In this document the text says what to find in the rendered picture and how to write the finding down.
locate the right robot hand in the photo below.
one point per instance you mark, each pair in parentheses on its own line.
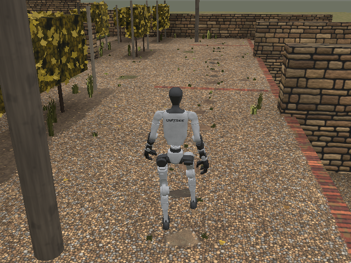
(204,167)

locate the robot left upper arm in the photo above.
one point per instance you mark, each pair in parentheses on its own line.
(155,124)

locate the robot head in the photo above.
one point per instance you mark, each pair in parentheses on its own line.
(175,95)

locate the left robot hand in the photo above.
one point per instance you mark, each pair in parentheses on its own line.
(152,152)

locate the left robot forearm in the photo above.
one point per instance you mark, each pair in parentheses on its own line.
(149,144)

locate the robot right foot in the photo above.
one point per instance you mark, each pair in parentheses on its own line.
(193,205)

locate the right robot forearm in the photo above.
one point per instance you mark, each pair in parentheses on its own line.
(201,149)

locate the robot right upper arm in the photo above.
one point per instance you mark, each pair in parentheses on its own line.
(195,125)

